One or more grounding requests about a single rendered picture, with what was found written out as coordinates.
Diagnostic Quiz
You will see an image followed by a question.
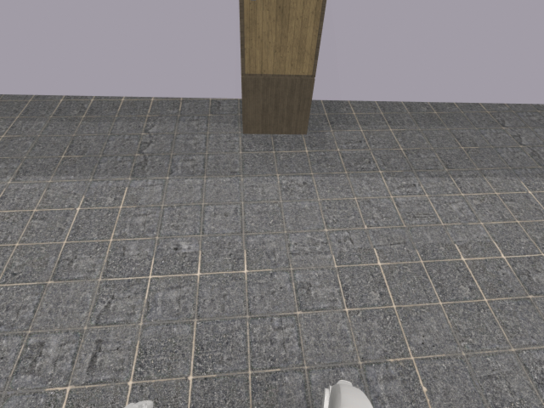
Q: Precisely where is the cupboard door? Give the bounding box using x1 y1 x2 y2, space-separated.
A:
244 0 323 75

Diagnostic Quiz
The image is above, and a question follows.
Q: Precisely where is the right robot thigh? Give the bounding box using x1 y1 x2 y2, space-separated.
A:
321 383 373 408

